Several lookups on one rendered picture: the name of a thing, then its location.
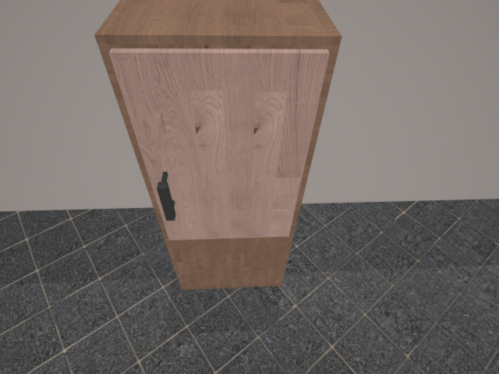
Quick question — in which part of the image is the handle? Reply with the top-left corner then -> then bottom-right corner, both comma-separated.
157,171 -> 175,221

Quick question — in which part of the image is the cupboard door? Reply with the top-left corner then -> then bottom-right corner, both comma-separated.
109,48 -> 330,240

